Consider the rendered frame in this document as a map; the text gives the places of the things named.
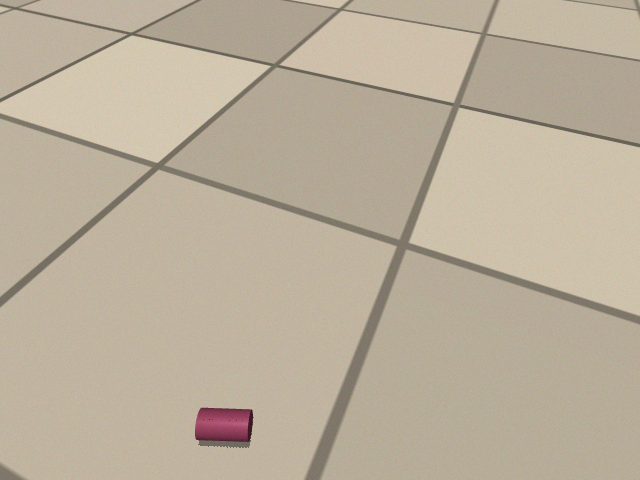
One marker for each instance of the can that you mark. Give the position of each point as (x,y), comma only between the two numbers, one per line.
(220,424)

